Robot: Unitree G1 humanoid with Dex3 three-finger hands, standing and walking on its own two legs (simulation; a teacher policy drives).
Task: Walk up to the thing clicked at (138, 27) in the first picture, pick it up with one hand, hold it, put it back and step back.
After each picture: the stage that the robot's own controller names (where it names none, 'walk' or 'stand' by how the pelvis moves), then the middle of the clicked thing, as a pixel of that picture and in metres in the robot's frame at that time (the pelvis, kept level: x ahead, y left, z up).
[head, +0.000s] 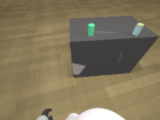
stand; (137, 29) +1.00 -0.47 +0.05
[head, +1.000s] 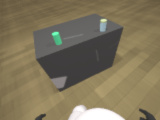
walk; (103, 25) +0.98 -0.03 +0.08
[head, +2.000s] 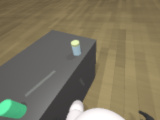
walk; (76, 48) +0.55 +0.17 +0.08
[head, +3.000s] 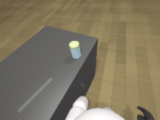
stand; (75, 50) +0.46 +0.19 +0.08
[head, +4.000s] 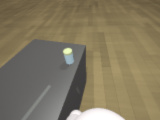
stand; (68, 56) +0.46 +0.23 +0.07
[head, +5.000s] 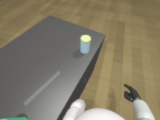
walk; (85, 44) +0.50 +0.14 +0.09
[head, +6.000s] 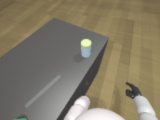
stand; (86, 48) +0.46 +0.15 +0.07
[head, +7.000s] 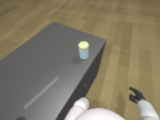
stand; (83, 50) +0.46 +0.14 +0.07
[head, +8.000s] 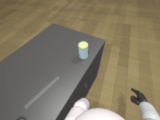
stand; (83, 50) +0.47 +0.15 +0.07
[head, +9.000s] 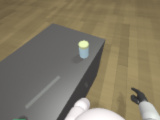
stand; (83, 49) +0.47 +0.14 +0.07
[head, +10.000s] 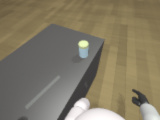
stand; (83, 49) +0.48 +0.15 +0.08
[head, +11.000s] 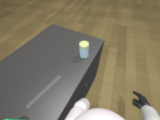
stand; (84, 49) +0.48 +0.14 +0.08
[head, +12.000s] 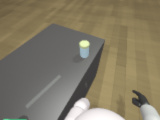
stand; (84, 49) +0.48 +0.14 +0.08
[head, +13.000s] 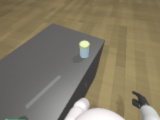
stand; (84, 49) +0.48 +0.14 +0.08
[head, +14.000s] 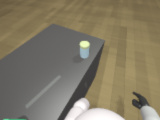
stand; (84, 49) +0.48 +0.14 +0.08
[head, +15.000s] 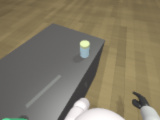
stand; (84, 49) +0.48 +0.14 +0.08
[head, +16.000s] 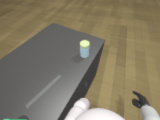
stand; (84, 49) +0.48 +0.14 +0.08
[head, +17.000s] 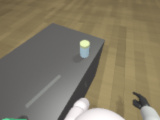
stand; (84, 49) +0.48 +0.14 +0.08
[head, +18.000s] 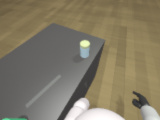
stand; (84, 49) +0.48 +0.14 +0.08
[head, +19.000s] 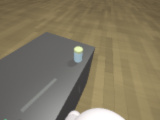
stand; (78, 54) +0.49 +0.15 +0.06
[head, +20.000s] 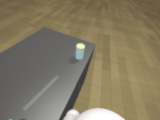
stand; (79, 51) +0.51 +0.13 +0.07
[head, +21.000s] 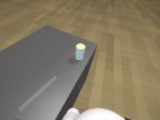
stand; (80, 52) +0.49 +0.14 +0.06
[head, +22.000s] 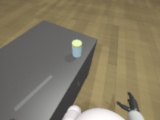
rise first; (76, 48) +0.48 +0.17 +0.07
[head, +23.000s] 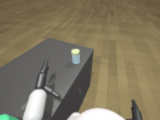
rise first; (75, 56) +0.50 +0.18 +0.07
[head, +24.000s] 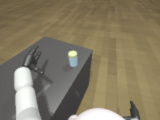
go down; (73, 59) +0.46 +0.17 +0.06
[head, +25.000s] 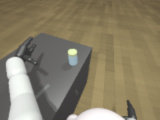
go down; (72, 57) +0.46 +0.16 +0.06
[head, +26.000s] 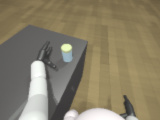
close in; (67, 53) +0.45 +0.17 +0.08
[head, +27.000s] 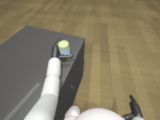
close; (64, 50) +0.47 +0.18 +0.10
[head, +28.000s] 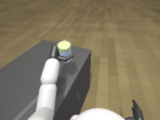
lift; (65, 52) +0.36 +0.17 +0.23
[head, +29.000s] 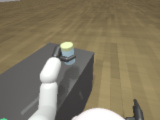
hold; (68, 53) +0.33 +0.16 +0.25
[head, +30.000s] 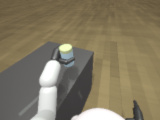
hold; (67, 55) +0.32 +0.17 +0.23
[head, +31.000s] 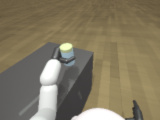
hold; (67, 55) +0.33 +0.16 +0.24
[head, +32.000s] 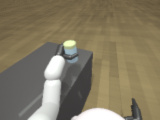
crouch; (71, 51) +0.35 +0.15 +0.24
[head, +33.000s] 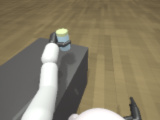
crouch; (63, 40) +0.44 +0.19 +0.25
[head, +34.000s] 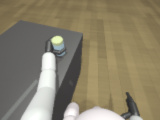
lower; (58, 46) +0.48 +0.20 +0.11
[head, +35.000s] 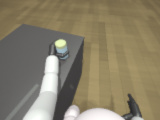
lower; (62, 49) +0.46 +0.19 +0.11
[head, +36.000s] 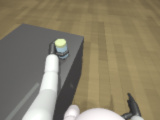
lower; (61, 49) +0.47 +0.19 +0.11
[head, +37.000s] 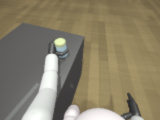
lower; (61, 48) +0.47 +0.20 +0.11
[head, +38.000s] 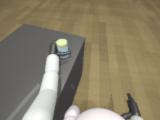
open; (62, 49) +0.47 +0.19 +0.10
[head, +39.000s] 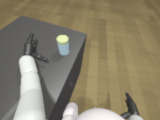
rise; (63, 45) +0.47 +0.18 +0.11
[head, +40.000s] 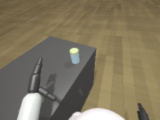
sink last; (74, 56) +0.47 +0.19 +0.08
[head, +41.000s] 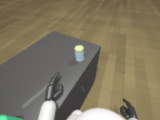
stand; (79, 53) +0.48 +0.16 +0.07
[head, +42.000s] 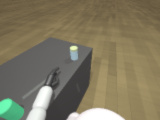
walk; (74, 53) +0.56 +0.18 +0.07
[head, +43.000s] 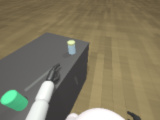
stand; (71, 47) +0.62 +0.21 +0.06
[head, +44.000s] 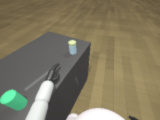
stand; (72, 47) +0.61 +0.21 +0.06
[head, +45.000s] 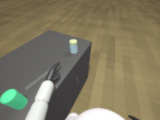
stand; (73, 46) +0.61 +0.20 +0.06
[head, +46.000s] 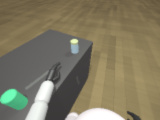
stand; (74, 46) +0.61 +0.20 +0.06
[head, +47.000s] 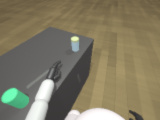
walk; (75, 44) +0.62 +0.18 +0.07
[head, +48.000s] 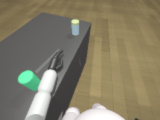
walk; (75, 27) +0.74 +0.12 +0.08
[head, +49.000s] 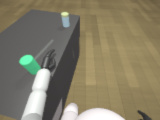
walk; (65, 19) +0.86 +0.22 +0.09
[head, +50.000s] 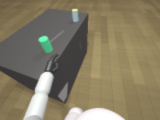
walk; (75, 15) +1.05 +0.20 +0.09
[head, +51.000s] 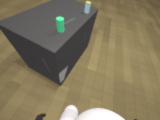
stand; (87, 7) +1.22 +0.19 +0.07
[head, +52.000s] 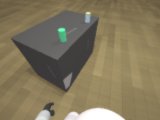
stand; (87, 17) +1.23 +0.12 +0.06
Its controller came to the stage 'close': yes
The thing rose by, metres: 0.21
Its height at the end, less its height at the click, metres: +0.00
